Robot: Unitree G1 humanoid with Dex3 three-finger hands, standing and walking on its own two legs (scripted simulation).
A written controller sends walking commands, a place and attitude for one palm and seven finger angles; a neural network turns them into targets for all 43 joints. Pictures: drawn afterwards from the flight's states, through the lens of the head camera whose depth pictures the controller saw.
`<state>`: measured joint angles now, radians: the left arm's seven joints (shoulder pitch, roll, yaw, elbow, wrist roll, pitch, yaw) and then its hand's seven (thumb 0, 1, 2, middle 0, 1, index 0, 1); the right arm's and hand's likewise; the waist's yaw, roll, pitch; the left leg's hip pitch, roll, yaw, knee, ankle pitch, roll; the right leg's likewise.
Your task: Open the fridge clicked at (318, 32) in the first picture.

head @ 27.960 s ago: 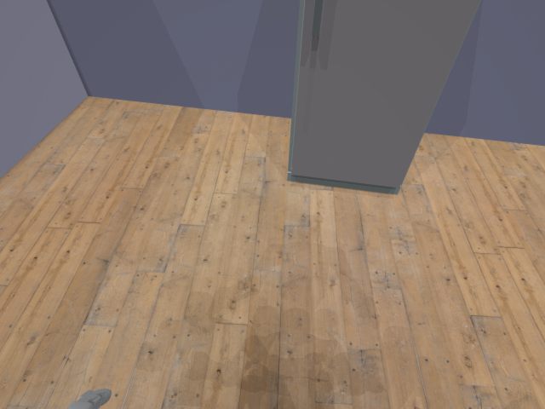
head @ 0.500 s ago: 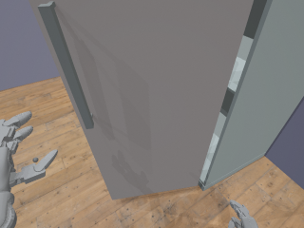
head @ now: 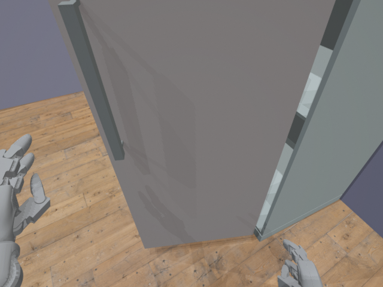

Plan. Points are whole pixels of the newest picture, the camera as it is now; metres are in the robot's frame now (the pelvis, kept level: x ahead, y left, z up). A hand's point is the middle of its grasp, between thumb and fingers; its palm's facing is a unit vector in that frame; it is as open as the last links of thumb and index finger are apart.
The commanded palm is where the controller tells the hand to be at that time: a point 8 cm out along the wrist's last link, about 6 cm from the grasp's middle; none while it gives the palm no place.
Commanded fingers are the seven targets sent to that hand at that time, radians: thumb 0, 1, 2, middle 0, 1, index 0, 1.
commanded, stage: draw the hand back to the body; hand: left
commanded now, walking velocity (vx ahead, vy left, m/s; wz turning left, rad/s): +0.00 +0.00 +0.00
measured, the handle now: (101, 94) +0.43 +0.27 +0.21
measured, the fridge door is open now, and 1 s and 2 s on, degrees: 72 72 72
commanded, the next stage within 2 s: step back with the hand held close in 0.04 s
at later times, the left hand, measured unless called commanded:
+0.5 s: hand (44, 208) +0.18 +0.27 +0.15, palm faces +0.35 -0.80 -0.49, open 7.4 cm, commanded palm +0.12 +0.32 +0.17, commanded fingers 0.00 0.90 0.90 -0.20 -0.30 -0.20 -0.30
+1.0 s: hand out of the picture +0.10 +0.29 +0.16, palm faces +0.46 -0.79 -0.41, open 7.4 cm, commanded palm +0.03 +0.33 +0.17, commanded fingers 0.00 0.90 0.90 -0.20 -0.30 -0.20 -0.30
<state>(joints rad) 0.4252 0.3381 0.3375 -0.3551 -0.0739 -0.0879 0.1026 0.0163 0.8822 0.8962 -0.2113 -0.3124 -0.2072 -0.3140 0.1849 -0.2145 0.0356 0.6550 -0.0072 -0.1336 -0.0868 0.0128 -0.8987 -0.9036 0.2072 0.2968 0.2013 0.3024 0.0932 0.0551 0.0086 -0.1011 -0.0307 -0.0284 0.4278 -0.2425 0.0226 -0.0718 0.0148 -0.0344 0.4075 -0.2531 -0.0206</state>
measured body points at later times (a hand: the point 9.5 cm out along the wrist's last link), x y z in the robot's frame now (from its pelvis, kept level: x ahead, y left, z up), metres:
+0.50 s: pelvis -0.02 +0.02 +0.00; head +0.00 +0.02 +0.45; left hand +0.15 +0.31 +0.18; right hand +0.16 -0.23 -0.08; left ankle +0.00 +0.11 -0.74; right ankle -0.01 -0.10 -0.74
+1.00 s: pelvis -0.09 +0.03 -0.02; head -0.08 +0.06 +0.43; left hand +0.07 +0.33 +0.18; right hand +0.07 -0.22 -0.09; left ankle -0.02 +0.11 -0.74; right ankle -0.02 -0.10 -0.74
